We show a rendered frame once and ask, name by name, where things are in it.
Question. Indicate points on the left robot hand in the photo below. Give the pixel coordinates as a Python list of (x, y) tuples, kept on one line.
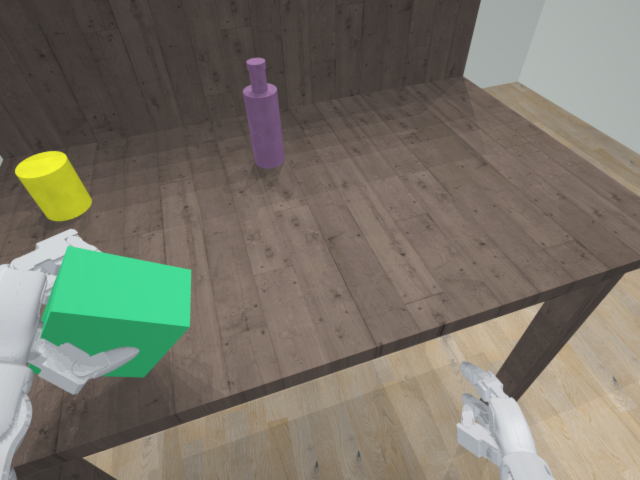
[(25, 284)]

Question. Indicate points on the table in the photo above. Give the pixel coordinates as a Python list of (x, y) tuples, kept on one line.
[(411, 203)]

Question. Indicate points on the right robot hand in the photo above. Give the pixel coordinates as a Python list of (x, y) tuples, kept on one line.
[(501, 429)]

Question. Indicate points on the sponge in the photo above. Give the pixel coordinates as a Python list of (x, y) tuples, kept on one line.
[(101, 301)]

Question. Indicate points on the left robot forearm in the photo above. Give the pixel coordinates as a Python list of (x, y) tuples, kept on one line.
[(15, 412)]

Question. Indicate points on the right robot forearm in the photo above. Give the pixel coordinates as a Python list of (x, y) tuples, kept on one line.
[(524, 466)]

